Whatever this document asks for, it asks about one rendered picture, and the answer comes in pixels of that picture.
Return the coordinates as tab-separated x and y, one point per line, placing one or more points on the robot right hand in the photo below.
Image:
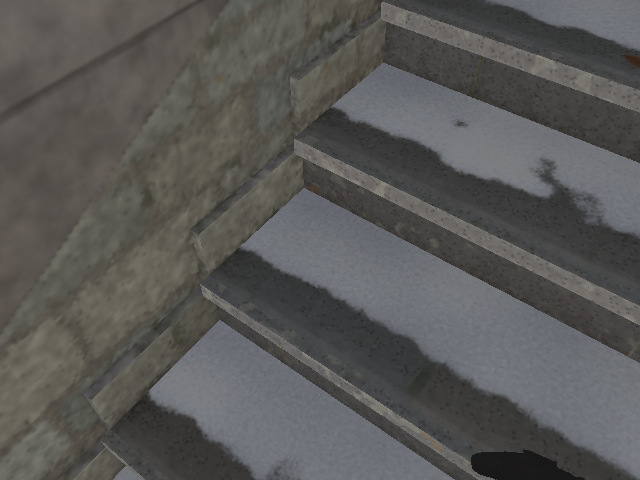
518	466

